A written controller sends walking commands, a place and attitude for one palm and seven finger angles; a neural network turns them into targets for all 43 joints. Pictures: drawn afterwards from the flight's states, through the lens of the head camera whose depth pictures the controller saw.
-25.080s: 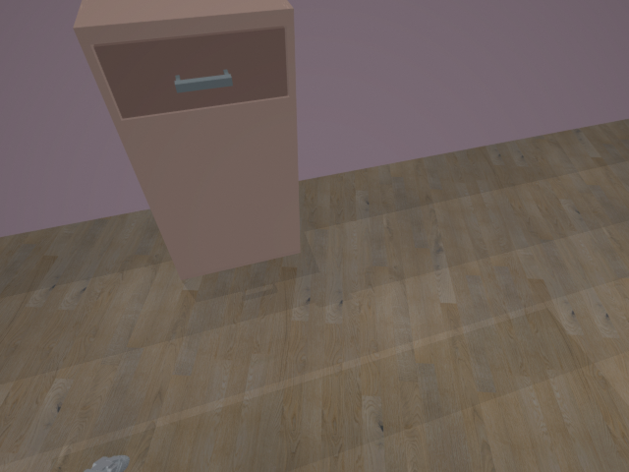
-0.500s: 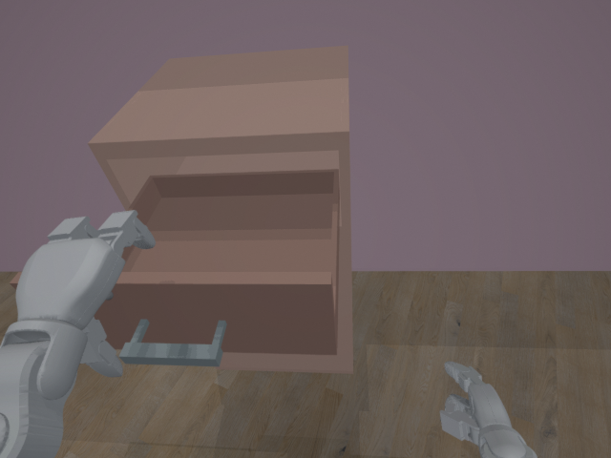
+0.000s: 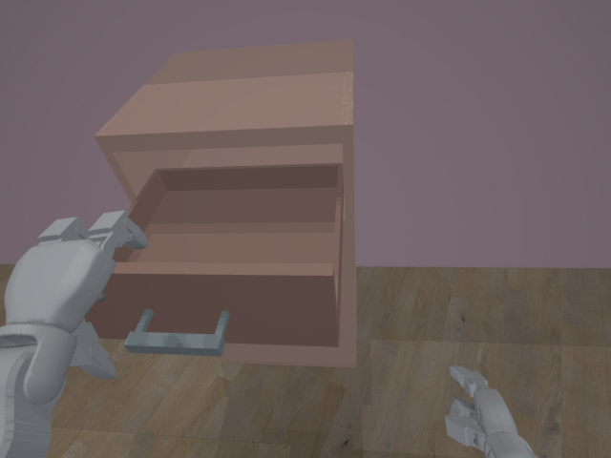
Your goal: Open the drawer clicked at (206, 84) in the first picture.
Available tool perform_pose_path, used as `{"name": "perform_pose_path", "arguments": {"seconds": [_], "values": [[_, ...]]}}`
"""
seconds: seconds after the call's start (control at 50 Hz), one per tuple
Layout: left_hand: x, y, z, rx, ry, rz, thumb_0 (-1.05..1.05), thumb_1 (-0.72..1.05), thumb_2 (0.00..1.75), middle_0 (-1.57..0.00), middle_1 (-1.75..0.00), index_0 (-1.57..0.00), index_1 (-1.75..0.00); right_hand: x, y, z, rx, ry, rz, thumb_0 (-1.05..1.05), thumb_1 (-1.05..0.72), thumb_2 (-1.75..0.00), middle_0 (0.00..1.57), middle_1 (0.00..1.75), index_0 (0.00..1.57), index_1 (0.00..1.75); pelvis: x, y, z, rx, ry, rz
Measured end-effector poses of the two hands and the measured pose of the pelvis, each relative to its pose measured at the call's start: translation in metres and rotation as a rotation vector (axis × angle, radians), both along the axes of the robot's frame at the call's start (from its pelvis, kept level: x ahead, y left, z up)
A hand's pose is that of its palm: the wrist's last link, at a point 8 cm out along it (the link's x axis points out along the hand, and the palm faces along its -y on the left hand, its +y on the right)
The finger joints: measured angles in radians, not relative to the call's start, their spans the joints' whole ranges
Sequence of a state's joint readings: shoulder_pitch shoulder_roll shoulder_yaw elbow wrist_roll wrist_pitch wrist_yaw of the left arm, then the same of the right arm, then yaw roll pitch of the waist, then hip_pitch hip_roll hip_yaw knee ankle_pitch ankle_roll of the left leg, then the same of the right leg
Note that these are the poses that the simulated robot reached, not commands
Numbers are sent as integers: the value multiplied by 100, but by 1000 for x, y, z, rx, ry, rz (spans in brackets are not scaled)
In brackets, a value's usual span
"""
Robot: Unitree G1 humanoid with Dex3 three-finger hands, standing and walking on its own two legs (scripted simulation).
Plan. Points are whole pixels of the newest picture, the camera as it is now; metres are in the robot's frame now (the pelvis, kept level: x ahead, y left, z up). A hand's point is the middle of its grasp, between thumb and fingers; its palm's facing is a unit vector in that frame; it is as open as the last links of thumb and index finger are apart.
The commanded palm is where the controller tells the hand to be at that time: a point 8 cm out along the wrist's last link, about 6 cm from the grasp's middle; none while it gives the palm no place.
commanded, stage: draw the hand back to the body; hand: left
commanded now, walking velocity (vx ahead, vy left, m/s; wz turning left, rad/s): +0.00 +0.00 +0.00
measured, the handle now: (180, 330) +0.26 +0.24 +0.03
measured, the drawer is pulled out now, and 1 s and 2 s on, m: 0.30 0.30 0.30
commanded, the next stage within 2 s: step back with the hand held close in 1.30 s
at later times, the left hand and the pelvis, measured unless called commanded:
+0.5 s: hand (118, 292) +0.21 +0.22 +0.19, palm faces +0.40 -0.81 -0.43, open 13.4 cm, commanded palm +0.16 +0.26 +0.22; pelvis +0.01 +0.00 +0.00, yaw +0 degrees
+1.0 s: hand (106, 280) +0.21 +0.24 +0.20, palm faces +0.45 -0.80 -0.40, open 9.5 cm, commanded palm +0.16 +0.28 +0.21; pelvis +0.03 +0.00 +0.00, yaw +0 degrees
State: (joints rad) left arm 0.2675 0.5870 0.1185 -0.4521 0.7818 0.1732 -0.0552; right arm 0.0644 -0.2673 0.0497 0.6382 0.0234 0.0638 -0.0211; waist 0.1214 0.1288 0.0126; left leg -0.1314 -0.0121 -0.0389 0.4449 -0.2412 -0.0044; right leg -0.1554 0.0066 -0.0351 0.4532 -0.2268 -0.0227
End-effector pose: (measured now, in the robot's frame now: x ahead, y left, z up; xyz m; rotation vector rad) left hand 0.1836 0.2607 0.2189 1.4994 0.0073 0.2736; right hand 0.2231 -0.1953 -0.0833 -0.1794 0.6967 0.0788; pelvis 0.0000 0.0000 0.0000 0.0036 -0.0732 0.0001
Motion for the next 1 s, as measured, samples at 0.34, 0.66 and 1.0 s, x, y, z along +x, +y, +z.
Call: {"name": "perform_pose_path", "arguments": {"seconds": [0.34,0.66,1.0], "values": [[-11,4,0,-141,-25,-57,0,-49,30,-32,-120,-32,-120,4,-1,7,-17,-34,-5,2,-91,-90,20,30,20,30,3,1,-1,-6,-3,2],[-8,8,1,-937,-522,-221,-1,-16,44,-29,-98,-29,-98,-29,-17,8,-84,-71,-86,2,-91,-90,20,30,20,30,22,-4,1,-12,-22,-2],[-13,12,-3,-914,-457,-162,0,42,69,-24,-61,-24,-61,-9,-20,11,-62,-89,-112,2,-91,-90,20,30,20,30,27,-3,2,-12,-5,-7]]}}
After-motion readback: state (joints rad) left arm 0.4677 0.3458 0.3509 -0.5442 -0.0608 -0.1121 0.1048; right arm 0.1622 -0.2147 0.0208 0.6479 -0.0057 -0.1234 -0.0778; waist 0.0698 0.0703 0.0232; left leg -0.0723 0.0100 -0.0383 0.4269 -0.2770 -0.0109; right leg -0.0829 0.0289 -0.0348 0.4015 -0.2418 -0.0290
